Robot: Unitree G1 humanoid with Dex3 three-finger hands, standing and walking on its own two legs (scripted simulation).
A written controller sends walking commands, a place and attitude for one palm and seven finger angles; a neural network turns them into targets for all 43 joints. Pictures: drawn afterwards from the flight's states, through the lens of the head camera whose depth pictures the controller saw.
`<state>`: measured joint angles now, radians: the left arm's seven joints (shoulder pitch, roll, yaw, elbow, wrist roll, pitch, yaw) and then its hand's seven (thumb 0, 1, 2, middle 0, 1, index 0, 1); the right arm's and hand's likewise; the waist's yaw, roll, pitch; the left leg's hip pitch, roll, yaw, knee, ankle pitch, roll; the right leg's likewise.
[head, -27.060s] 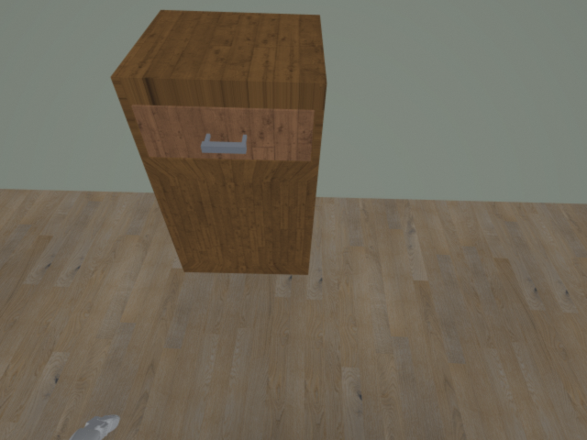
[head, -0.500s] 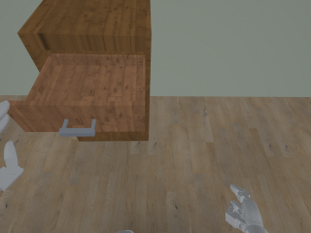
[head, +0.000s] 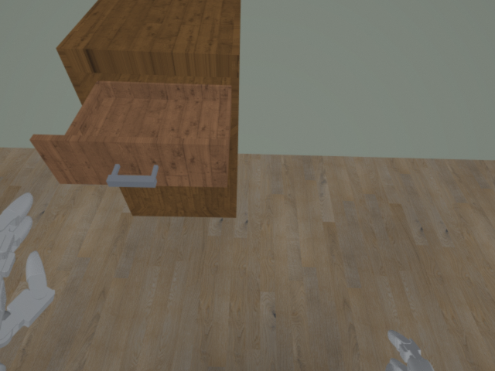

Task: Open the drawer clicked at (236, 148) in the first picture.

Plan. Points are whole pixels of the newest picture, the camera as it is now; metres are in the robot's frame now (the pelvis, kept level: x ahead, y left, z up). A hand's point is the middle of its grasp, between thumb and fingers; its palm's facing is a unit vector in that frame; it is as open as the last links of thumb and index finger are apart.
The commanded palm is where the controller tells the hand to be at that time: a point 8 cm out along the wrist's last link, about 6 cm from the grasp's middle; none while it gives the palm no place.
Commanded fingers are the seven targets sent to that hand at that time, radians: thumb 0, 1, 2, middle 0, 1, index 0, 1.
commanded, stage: stop stepping back and stand still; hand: left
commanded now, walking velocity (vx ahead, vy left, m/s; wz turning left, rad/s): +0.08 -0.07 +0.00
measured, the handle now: (134, 174) +0.57 +0.29 -0.10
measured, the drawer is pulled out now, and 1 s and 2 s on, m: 0.30 0.30 0.30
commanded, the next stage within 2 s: let the arm hang, fingers relaxed in 0.28 s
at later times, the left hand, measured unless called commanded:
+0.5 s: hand (84, 337) +0.18 +0.25 -0.03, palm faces +0.22 -0.90 -0.38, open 7.4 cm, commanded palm none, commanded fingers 0.00 0.90 0.90 -0.20 -0.30 -0.20 -0.30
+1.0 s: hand out of the picture +0.01 +0.21 -0.17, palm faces +0.08 -0.97 -0.23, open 7.3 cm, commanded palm none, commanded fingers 0.00 0.90 0.90 -0.20 -0.30 -0.20 -0.30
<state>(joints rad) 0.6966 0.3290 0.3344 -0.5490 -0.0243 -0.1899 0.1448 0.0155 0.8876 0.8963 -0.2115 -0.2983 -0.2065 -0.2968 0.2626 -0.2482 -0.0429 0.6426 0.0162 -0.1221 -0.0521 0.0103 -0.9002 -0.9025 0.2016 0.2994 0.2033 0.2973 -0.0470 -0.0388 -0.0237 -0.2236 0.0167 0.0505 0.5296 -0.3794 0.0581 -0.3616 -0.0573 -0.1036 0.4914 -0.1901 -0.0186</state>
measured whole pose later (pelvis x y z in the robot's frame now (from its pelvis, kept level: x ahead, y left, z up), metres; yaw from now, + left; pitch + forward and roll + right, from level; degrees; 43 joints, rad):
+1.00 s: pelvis +0.01 +0.02 +0.00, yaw +2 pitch -2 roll +0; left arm 0.28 0.18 0.02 1.04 0.01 0.02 0.03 0.00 0.92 0.90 -0.20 -0.30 -0.20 -0.29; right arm 0.30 -0.14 0.00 1.05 -0.01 0.02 -0.03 0.01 -0.92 -0.90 0.20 0.30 0.20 0.30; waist 0.00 0.02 0.07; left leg -0.15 0.00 0.04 0.43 -0.25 0.02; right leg -0.17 0.04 -0.08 0.40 -0.19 -0.06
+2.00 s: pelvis +0.02 +0.03 +0.01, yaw +1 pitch -2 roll +0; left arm 0.30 0.11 0.02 1.14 0.01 -0.01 0.04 0.01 0.91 0.90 -0.20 -0.30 -0.20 -0.29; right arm 0.33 -0.09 0.01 1.13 0.00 -0.01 -0.04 0.00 -0.90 -0.90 0.20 0.30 0.20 0.30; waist -0.01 0.01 0.06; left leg -0.12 -0.02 0.06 0.40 -0.25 0.04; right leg -0.17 0.02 -0.05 0.40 -0.20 -0.04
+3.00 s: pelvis +0.04 +0.02 +0.01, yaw +1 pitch -1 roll +0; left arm 0.29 0.11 0.02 1.14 0.01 -0.01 0.04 0.01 0.91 0.90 -0.20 -0.30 -0.20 -0.29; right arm 0.31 -0.10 0.01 1.14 0.00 -0.01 -0.05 0.00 -0.90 -0.90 0.20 0.30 0.20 0.30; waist -0.01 0.01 0.07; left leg -0.09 0.00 0.06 0.38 -0.27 0.02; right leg -0.14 0.04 -0.06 0.38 -0.22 -0.06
